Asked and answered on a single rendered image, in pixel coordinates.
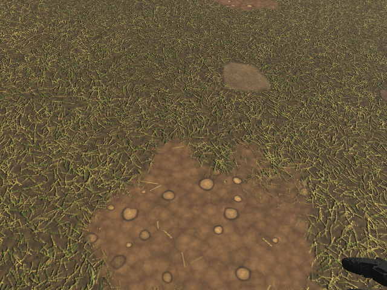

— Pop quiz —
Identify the right robot hand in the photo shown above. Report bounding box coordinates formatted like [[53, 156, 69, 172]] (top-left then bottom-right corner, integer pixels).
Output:
[[342, 257, 387, 290]]

